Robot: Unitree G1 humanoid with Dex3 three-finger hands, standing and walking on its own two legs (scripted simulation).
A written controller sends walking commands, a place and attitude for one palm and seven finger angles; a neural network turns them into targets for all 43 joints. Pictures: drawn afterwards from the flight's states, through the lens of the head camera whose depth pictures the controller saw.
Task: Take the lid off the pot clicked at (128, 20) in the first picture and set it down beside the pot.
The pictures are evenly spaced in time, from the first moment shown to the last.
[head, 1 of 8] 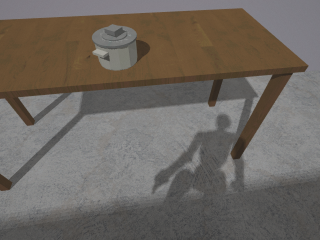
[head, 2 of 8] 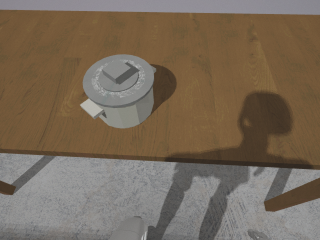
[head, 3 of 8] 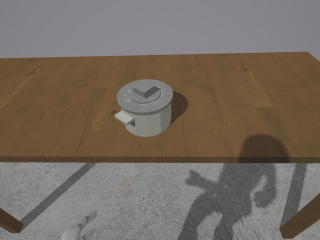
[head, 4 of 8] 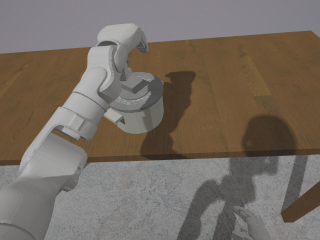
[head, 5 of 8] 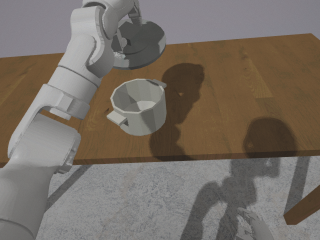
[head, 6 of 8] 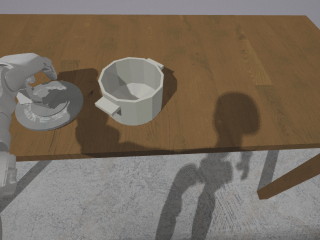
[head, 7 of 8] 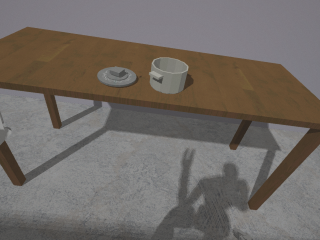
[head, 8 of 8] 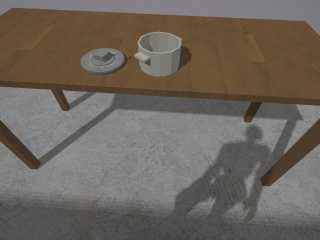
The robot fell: no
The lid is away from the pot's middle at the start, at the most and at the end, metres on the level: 0.00 0.24 0.23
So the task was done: yes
